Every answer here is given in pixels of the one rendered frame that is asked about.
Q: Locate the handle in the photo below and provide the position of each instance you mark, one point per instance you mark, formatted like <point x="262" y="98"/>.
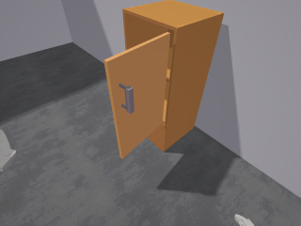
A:
<point x="129" y="98"/>

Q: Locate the robot right hand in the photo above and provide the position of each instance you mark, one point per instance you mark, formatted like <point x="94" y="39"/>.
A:
<point x="243" y="221"/>

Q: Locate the cupboard door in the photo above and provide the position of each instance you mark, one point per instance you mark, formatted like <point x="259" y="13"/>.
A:
<point x="144" y="68"/>

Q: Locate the robot left hand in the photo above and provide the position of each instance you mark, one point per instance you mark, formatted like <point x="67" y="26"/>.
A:
<point x="6" y="154"/>

